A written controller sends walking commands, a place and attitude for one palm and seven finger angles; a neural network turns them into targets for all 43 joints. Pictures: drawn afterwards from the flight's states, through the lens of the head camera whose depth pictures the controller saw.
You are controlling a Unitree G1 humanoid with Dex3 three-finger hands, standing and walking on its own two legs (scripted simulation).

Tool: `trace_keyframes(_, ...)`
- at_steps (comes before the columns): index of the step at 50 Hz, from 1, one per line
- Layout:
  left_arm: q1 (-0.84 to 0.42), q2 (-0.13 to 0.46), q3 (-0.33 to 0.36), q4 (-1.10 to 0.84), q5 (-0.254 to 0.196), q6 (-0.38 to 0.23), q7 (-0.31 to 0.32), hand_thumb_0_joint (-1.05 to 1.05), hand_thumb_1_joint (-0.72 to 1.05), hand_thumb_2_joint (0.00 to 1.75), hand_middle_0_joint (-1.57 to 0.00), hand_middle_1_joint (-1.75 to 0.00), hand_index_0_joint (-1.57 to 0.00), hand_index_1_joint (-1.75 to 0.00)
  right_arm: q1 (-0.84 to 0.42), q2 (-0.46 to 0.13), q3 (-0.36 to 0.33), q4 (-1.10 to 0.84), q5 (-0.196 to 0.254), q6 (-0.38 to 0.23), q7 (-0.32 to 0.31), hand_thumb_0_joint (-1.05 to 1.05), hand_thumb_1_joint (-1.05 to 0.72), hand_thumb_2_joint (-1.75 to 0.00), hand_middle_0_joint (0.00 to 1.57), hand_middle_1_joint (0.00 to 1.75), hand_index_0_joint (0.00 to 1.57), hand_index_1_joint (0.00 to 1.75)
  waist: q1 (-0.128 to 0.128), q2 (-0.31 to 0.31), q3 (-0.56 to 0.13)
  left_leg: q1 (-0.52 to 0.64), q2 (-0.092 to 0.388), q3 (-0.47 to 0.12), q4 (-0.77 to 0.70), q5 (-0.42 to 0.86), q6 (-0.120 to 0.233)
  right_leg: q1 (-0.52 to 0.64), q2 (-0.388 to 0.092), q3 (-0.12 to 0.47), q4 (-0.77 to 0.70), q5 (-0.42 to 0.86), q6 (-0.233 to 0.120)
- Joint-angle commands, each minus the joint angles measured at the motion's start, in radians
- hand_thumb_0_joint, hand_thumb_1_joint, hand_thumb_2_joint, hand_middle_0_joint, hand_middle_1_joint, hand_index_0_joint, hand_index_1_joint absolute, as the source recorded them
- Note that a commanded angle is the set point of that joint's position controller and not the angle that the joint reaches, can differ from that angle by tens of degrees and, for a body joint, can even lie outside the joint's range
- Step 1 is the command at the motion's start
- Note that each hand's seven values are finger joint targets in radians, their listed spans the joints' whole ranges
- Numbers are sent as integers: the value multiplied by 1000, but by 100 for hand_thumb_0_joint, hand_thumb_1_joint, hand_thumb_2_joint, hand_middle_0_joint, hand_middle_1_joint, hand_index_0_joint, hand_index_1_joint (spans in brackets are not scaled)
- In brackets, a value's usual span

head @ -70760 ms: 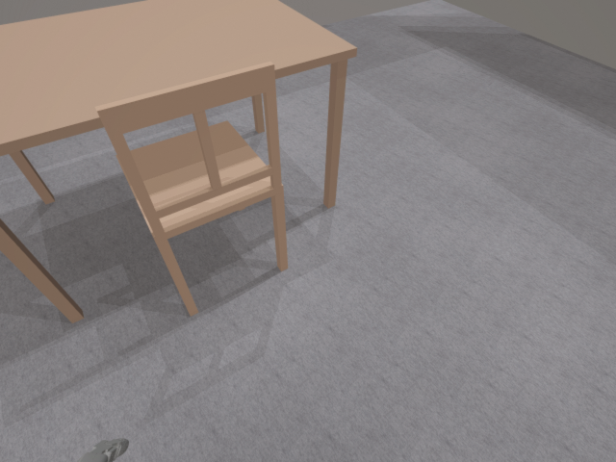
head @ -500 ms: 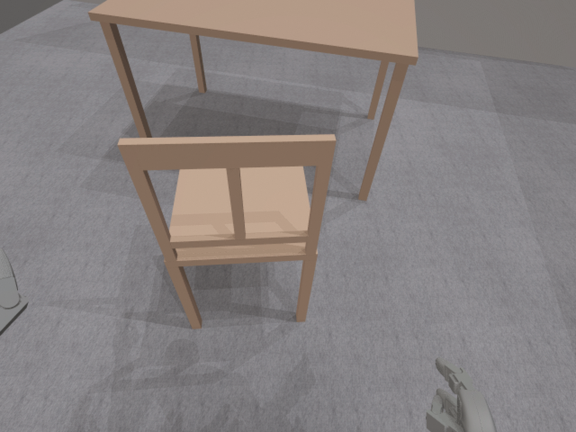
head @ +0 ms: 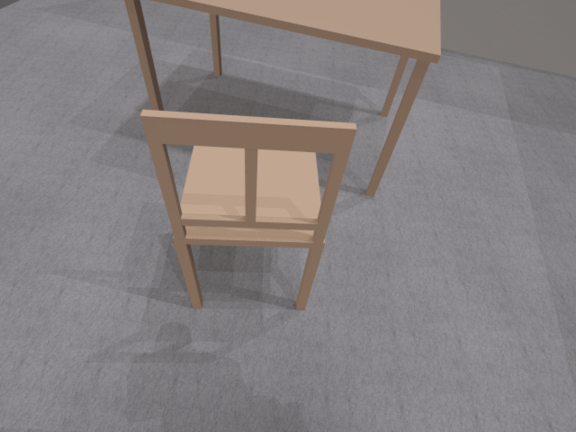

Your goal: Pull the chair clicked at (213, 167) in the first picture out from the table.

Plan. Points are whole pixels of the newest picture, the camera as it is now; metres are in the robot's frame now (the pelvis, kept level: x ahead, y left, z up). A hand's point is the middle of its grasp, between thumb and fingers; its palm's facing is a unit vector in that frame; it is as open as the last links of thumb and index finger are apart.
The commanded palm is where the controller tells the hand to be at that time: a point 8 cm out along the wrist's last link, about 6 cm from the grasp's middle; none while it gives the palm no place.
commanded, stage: let the arm hang, fingers relaxed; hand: left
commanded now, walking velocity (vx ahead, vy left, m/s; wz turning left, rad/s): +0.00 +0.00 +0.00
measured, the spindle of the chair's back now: (250, 186) +0.62 +0.11 -0.11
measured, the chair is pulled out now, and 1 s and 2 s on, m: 0.55 0.55 0.55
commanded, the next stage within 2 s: look to check the result in 0.76 s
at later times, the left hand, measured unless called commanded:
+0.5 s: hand out of the picture -0.02 +0.17 -0.17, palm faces +0.00 -0.98 -0.19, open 7.4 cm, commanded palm none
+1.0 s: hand out of the picture -0.01 +0.15 -0.17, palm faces +0.03 -0.99 -0.16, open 7.4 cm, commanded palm none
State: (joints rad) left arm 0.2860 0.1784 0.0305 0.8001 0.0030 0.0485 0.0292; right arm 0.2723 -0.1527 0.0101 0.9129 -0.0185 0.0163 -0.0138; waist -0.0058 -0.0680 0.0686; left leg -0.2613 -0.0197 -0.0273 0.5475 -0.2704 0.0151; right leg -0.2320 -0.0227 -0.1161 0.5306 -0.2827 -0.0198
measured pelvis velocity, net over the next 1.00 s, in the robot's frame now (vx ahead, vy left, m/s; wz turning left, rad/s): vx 0.01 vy -0.01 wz -0.02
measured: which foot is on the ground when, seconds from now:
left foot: down 0.00-1.00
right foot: down 0.00-1.00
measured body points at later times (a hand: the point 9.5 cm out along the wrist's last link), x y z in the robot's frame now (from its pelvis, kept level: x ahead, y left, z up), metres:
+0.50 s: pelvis -0.01 +0.00 +0.01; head +0.00 -0.01 +0.46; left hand -0.02 +0.22 -0.15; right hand -0.04 -0.20 -0.16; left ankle +0.01 +0.11 -0.73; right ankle +0.00 -0.10 -0.73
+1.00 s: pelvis +0.01 -0.01 +0.01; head +0.02 -0.01 +0.46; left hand -0.01 +0.20 -0.16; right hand -0.03 -0.21 -0.15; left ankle +0.01 +0.11 -0.73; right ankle +0.00 -0.10 -0.73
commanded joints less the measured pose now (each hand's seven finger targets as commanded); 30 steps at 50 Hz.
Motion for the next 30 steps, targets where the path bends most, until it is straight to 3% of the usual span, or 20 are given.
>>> trace_keyframes(1, 56, 115, 7, 27, 11, -34, 0, 0, 90, 90, -20, -30, -20, -30, 18, -121, -33, -37, -2, -22, -9, 0, -90, -90, 20, 30, 20, 30, 11, 291, -68, -40, 98, -111, -183, 54, 38, 102, -67, 108, -125, 74, -24)
trace_keyframes(5, 46, 106, -6, 99, 9, -38, -5, 0, 90, 90, -20, -30, -20, -30, 70, -126, -35, 4, 2, -19, -10, 0, -90, -90, 20, 30, 20, 30, 6, 123, -37, -38, 102, -112, -193, 3, 39, 84, -79, 116, -170, 36, -29)
trace_keyframes(11, 64, 105, -21, 175, 6, -40, -1, 0, 90, 90, -20, -30, -20, -30, 125, -118, -30, 56, 5, -16, -10, 0, -90, -90, 20, 30, 20, 30, -2, 36, 3, -3, 93, -82, -179, -1, 34, 21, -95, 141, -208, -38, -33)
trace_keyframes(16, 83, 95, -24, 211, 4, -40, 2, 0, 90, 90, -20, -30, -20, -30, 156, -96, -23, 96, 5, -18, -12, 0, -90, -90, 20, 30, 20, 30, 0, 34, 25, -4, 94, -76, -188, 16, 36, 7, -93, 142, -207, -41, -32)
trace_keyframes(20, 103, 82, -24, 229, 4, -40, 7, 0, 90, 90, -20, -30, -20, -30, 161, -77, -20, 116, 6, -19, -15, 0, -90, -90, 20, 30, 20, 30, 5, 73, 36, -13, 96, -78, -194, 11, 37, 5, -89, 140, -197, -34, -32)
trace_keyframes(27, 114, 59, -22, 244, 5, -44, 11, 0, 90, 90, -20, -30, -20, -30, 177, -38, -20, 138, 8, -19, -18, 0, -90, -90, 20, 30, 20, 30, 7, 38, 59, -23, 87, -59, -177, 21, 34, -1, -91, 141, -209, -46, -35)
trace_keyframes(30, 113, 48, -19, 243, 5, -45, 12, 0, 90, 90, -20, -30, -20, -30, 180, -31, -21, 145, 6, -20, -20, 0, -90, -90, 20, 30, 20, 30, 3, 72, 54, -10, 84, -55, -169, 31, 30, -15, -95, 146, -203, -48, -38)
